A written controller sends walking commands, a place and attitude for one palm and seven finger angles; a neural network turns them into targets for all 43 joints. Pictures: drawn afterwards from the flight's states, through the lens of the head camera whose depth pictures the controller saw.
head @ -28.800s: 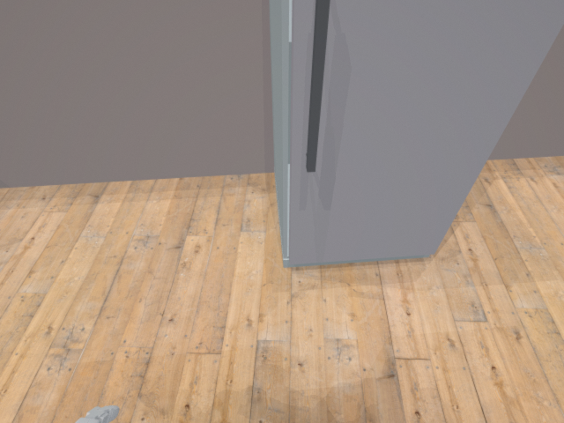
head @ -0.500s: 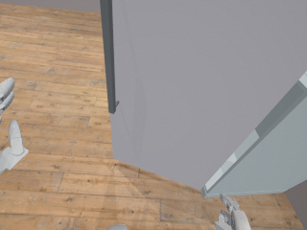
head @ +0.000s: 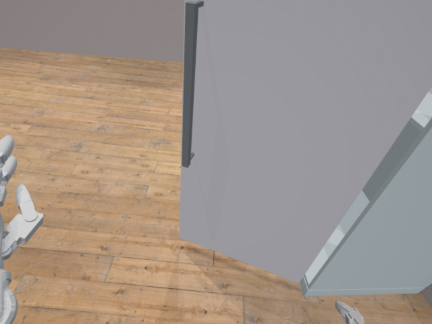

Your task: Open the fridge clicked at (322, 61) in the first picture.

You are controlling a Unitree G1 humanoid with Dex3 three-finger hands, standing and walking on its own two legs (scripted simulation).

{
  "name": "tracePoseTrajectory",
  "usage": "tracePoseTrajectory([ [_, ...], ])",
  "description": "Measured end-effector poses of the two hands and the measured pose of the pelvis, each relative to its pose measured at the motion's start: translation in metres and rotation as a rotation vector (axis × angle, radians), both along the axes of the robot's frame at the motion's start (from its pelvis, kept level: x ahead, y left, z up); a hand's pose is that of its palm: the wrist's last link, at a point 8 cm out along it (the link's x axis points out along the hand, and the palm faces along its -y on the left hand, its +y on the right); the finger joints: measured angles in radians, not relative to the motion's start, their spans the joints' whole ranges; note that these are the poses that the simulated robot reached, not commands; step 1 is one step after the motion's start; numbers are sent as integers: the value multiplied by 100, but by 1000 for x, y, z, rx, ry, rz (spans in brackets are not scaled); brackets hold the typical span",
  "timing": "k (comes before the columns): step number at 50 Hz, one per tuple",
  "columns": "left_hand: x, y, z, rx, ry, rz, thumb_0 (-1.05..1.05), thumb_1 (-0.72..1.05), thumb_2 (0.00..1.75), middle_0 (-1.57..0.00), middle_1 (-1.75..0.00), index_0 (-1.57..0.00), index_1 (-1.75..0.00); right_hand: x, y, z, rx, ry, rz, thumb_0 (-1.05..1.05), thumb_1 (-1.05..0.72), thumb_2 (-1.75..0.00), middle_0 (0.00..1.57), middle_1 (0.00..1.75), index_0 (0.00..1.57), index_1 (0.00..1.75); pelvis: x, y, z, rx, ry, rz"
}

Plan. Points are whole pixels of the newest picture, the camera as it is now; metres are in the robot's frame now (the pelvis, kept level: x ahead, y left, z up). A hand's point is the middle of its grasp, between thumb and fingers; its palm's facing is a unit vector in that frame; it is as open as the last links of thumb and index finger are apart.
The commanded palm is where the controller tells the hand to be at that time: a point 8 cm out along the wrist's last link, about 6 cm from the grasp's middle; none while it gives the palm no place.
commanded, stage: stop stepping back and stand still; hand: left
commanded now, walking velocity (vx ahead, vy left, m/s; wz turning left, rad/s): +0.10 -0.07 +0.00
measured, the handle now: (191, 97) +0.68 +0.14 +0.12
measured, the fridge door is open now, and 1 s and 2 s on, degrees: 67 67 67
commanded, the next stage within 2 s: let the arm hang, fingers relaxed in 0.24 s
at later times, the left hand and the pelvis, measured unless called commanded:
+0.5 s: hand (73, 298) +0.18 +0.28 -0.07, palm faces +0.19 -0.91 -0.36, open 7.4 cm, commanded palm none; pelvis +0.00 +0.03 -0.01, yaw +3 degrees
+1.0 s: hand out of the picture +0.01 +0.25 -0.16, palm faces +0.06 -0.97 -0.25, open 7.3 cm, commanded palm none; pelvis +0.01 +0.05 +0.02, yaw +4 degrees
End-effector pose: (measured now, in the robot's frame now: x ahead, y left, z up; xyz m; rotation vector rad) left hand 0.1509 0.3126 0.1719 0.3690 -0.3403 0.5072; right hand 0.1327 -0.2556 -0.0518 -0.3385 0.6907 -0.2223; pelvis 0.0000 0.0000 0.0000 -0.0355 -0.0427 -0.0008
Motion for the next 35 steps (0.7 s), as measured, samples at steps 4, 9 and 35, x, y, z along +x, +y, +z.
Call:
tracePoseTrajectory([
  [4, 11, -2, -1, 5, 10, -49, 1, 89, 90, -21, -30, -21, -30, -2, 17, 6, 41, -65, -11, 1, -90, -90, 20, 30, 20, 30, -11, 5, 0, 26, -31, -4],
  [9, 2, -12, 30, 140, 17, -111, 2, 89, 90, -21, -30, -21, -30, -10, 41, 8, 122, -45, 27, 1, -90, -90, 20, 30, 20, 30, -7, 2, 12, 1, -6, 8],
  [35, -109, -67, -310, -590, 1433, -62, -6, 102, 90, -21, -30, -21, -30, -80, 38, -69, 118, 544, -13, 1, -90, -90, 20, 30, 20, 30, -8, 22, 0, 1, 49, 85],
])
